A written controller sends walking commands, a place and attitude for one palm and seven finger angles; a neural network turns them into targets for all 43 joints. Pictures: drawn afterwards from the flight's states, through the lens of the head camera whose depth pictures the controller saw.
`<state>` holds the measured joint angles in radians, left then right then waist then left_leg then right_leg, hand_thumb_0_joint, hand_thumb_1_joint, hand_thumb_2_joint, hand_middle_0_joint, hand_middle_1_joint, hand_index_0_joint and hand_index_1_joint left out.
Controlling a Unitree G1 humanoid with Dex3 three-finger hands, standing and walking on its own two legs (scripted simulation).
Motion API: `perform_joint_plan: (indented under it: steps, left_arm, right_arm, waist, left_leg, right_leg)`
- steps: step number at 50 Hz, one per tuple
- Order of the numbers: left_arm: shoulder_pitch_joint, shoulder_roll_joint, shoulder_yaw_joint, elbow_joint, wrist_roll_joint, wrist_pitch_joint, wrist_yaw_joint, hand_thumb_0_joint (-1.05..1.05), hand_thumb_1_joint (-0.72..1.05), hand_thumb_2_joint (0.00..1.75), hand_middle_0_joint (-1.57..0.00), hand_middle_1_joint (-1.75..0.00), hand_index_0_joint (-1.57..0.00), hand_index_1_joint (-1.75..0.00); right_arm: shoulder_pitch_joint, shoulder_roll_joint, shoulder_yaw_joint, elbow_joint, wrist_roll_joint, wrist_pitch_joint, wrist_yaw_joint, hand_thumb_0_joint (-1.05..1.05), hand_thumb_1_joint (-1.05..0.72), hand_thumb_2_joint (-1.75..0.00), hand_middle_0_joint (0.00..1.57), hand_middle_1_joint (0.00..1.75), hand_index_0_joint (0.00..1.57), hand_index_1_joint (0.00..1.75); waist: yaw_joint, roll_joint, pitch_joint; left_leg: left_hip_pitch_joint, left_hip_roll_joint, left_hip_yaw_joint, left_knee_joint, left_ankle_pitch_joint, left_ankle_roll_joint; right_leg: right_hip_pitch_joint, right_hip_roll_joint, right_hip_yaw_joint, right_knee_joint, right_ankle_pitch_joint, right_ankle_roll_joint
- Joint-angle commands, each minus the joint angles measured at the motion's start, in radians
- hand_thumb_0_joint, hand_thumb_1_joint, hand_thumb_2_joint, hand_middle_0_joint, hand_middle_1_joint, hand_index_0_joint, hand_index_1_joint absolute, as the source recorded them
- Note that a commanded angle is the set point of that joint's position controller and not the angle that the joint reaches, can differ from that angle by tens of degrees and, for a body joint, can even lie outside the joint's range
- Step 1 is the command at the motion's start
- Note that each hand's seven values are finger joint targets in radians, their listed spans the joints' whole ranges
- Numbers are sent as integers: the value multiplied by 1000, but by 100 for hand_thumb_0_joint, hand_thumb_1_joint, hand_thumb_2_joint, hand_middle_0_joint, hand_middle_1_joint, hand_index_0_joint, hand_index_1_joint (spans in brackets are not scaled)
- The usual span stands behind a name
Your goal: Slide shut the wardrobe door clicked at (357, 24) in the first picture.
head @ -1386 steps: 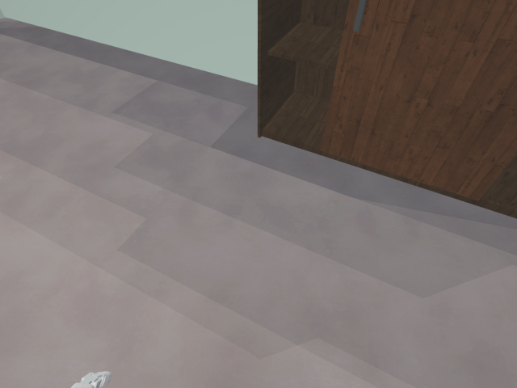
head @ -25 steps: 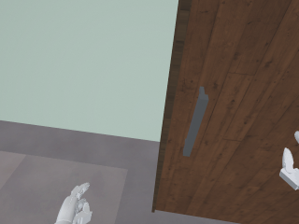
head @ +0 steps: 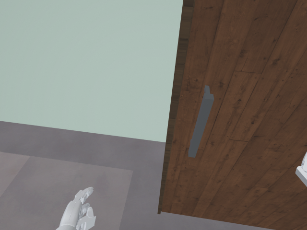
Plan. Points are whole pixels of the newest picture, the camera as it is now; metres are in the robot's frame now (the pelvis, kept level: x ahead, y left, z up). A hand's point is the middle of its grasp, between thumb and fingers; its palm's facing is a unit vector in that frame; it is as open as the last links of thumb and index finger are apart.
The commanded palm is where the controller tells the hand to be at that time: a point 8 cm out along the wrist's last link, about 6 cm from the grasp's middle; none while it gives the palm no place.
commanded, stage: step back with the hand held close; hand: right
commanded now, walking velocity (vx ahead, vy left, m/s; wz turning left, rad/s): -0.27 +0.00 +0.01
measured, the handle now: (198, 124) +0.38 -0.13 +0.09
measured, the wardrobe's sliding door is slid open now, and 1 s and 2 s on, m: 0.00 0.00 0.00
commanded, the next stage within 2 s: stop stepping back and stand still in 1.16 s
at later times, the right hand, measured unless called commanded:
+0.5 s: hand out of the picture +0.15 -0.28 +0.16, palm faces +0.42 +0.79 -0.44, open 7.4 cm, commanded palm +0.09 -0.31 +0.18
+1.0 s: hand out of the picture +0.09 -0.28 +0.16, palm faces +0.30 +0.84 -0.45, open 7.4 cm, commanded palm +0.02 -0.33 +0.18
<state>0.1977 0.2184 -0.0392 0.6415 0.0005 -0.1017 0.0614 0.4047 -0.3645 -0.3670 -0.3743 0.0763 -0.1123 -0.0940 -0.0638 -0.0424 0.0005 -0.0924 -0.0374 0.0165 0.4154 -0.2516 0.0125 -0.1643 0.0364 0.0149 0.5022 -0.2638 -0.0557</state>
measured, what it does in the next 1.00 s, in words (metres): walks backwards: left foot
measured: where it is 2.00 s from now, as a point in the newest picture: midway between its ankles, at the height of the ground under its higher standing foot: outside the picture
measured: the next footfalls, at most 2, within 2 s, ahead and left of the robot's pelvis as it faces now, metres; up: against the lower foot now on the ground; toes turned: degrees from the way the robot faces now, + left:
left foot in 0.98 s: -0.18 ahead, +0.11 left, +0.00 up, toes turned +2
right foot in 1.18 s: -0.04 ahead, -0.09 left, +0.00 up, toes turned +6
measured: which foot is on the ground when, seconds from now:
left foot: down 0.00-0.62, up 0.64-0.96, down 0.98-1.00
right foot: down 0.00-1.00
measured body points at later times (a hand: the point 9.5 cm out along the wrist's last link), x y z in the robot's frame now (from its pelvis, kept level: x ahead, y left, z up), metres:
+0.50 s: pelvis -0.05 -0.02 -0.01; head -0.05 -0.03 +0.44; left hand +0.11 +0.22 -0.09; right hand +0.12 -0.32 +0.18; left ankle -0.01 +0.11 -0.74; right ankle +0.01 -0.08 -0.74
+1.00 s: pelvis -0.14 -0.04 -0.01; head -0.10 -0.07 +0.44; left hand +0.06 +0.18 -0.07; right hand +0.06 -0.33 +0.19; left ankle -0.22 +0.10 -0.74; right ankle +0.01 -0.08 -0.74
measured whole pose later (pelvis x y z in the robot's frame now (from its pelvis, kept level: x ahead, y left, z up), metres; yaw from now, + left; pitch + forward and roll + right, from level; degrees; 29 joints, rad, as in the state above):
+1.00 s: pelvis -0.14 -0.04 -0.01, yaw +4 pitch +4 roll +4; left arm 0.09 0.16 -0.03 0.61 0.04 -0.10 0.04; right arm 0.49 -0.48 -0.43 -0.56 0.06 -0.25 -0.10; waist -0.03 0.02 0.02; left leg -0.15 -0.05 -0.01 0.39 -0.32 0.00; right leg -0.49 0.01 -0.05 0.37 0.05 -0.09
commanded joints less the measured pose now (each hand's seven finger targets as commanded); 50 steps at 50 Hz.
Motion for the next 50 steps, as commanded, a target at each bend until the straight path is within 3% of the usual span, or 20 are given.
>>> perform_joint_plan:
  steps: [1,4,9,14,17,19,22,24,26,27,29,31,32,33,35,38,44,46,49,50]
  left_arm:
    - [-114,125,55,-169,4,-17,8,0,90,90,-20,-30,-20,-30]
    - [-109,136,66,-197,2,5,10,0,90,90,-20,-30,-20,-30]
    - [-114,137,72,-233,0,33,26,0,90,90,-20,-30,-20,-30]
    - [-103,137,79,-245,1,28,34,0,90,90,-20,-30,-20,-30]
    - [-90,138,80,-242,-2,17,33,0,90,90,-20,-30,-20,-30]
    - [-84,141,84,-238,-3,12,35,0,90,90,-20,-30,-20,-30]
    - [-65,135,87,-226,-5,4,25,0,90,90,-20,-30,-20,-30]
    - [-53,137,91,-207,-2,2,22,0,90,90,-20,-30,-20,-30]
    - [-52,124,83,-202,-2,-2,20,0,90,90,-20,-30,-20,-30]
    - [-55,125,83,-201,-3,-4,22,0,90,90,-20,-30,-20,-30]
    - [-76,142,83,-215,2,-11,32,0,90,90,-20,-30,-20,-30]
    - [-94,163,84,-225,7,-31,38,0,90,90,-20,-30,-20,-30]
    - [-81,146,88,-218,18,-36,37,0,90,90,-20,-30,-20,-30]
    - [-72,131,94,-209,22,-43,32,0,90,90,-20,-30,-20,-30]
    - [-63,124,97,-196,22,-58,22,0,90,90,-20,-30,-20,-30]
    - [-49,121,86,-167,22,-68,8,0,90,90,-20,-30,-20,-30]
    - [-61,125,85,-134,39,-52,7,0,90,90,-20,-30,-20,-30]
    - [-82,124,84,-148,35,-37,2,0,90,90,-20,-30,-20,-30]
    - [-107,123,88,-169,35,-15,0,0,90,90,-20,-30,-20,-30]
    - [-106,114,89,-177,25,-7,-1,0,90,90,-20,-30,-20,-30]
  right_arm:
    - [-29,-169,-104,-173,-14,-114,-16,0,-90,-90,20,30,20,30]
    - [50,-168,-103,-222,-15,-115,-20,0,-90,-90,20,30,20,30]
    - [73,-253,-185,-307,-18,-121,-36,0,-90,-90,20,30,20,30]
    - [83,-258,-210,-330,-19,-135,-40,0,-90,-90,20,30,20,30]
    - [84,-225,-186,-296,-25,-137,-40,0,-90,-90,20,30,20,30]
    - [74,-222,-184,-290,-29,-141,-42,0,-90,-90,20,30,20,30]
    - [59,-213,-160,-287,-33,-150,-48,0,-90,-90,20,30,20,30]
    - [56,-234,-167,-302,-31,-155,-60,0,-90,-90,20,30,20,30]
    - [40,-233,-159,-331,-30,-160,-72,0,-90,-90,20,30,20,30]
    - [49,-241,-171,-333,-30,-164,-76,0,-90,-90,20,30,20,30]
    - [51,-264,-197,-377,-33,-175,-82,0,-90,-90,20,30,20,30]
    - [33,-244,-217,-395,-61,-194,-77,0,-90,-90,20,30,20,30]
    - [3,-251,-223,-391,-72,-196,-74,0,-90,-90,20,30,20,30]
    - [-9,-251,-223,-386,-73,-198,-72,0,-90,-90,20,30,20,30]
    - [42,-229,-212,-353,-67,-205,-68,0,-90,-90,20,30,20,30]
    - [90,-186,-152,-345,-50,-203,-57,0,-90,-90,20,30,20,30]
    - [90,-250,-167,-381,-22,-200,-43,0,-90,-90,20,30,20,30]
    - [70,-271,-180,-415,-11,-207,-31,0,-90,-90,20,30,20,30]
    - [117,-319,-245,-418,14,-210,-27,0,-90,-90,20,30,20,30]
    - [109,-304,-230,-425,19,-211,-25,0,-90,-90,20,30,20,30]
  waist:
    - [37,11,-38]
    - [29,-40,-129]
    - [23,-32,-174]
    - [23,-61,-160]
    - [34,-56,-113]
    - [39,-14,-95]
    - [56,93,-54]
    - [63,123,-51]
    - [71,126,-62]
    - [71,102,-67]
    - [66,-31,-60]
    - [54,-264,-69]
    - [53,-251,-62]
    - [54,-169,-60]
    - [46,-123,-79]
    - [47,-147,-96]
    - [32,-146,-288]
    - [32,-150,-314]
    - [28,-129,-326]
    - [37,-73,-305]
  left_leg:
    - [-154,149,-150,-105,230,30]
    - [-104,120,-95,-17,300,6]
    - [-64,86,-83,64,270,-3]
    - [-29,66,-80,133,183,-8]
    - [-22,69,-96,147,128,-5]
    - [-29,87,-136,107,121,3]
    - [-221,171,-237,-57,-84,53]
    - [-344,242,-291,-135,-169,97]
    - [-371,266,-254,-111,-119,107]
    - [-381,244,-225,-85,-108,95]
    - [-338,138,-141,6,-150,40]
    - [-33,-24,-40,364,-96,-23]
    - [-21,-30,-54,491,-79,-24]
    - [-79,-23,-70,516,-111,-21]
    - [-144,-15,-63,446,-183,-19]
    - [-224,-25,-22,272,-227,-9]
    - [-170,-15,-28,-45,-79,13]
    - [-168,-12,-25,-58,-53,14]
    - [-150,11,-38,-75,-38,29]
    - [-183,32,-40,-92,-34,43]
  right_leg:
    - [37,-82,80,-28,178,-5]
    - [46,-121,90,-61,367,-5]
    - [-35,-155,129,-96,391,-12]
    - [-163,-178,164,-131,271,-27]
    - [-273,-184,178,-148,63,-40]
    - [-322,-160,165,-122,-60,-41]
    - [-253,-92,129,3,-181,-15]
    - [-165,-58,91,134,-141,8]
    - [-127,-55,85,159,-85,17]
    - [-112,-64,97,122,-82,12]
    - [-168,-129,179,-59,-136,-12]
    - [-479,-300,412,-385,-526,-80]
    - [-509,-324,455,-407,-507,-106]
    - [-441,-314,422,-363,-384,-115]
    - [-321,-288,353,-303,-257,-112]
    - [-128,-251,309,-313,-150,-69]
    - [164,-231,209,-190,474,32]
    - [192,-217,163,-171,499,48]
    - [124,-194,126,-183,334,71]
    - [121,-162,91,-154,250,82]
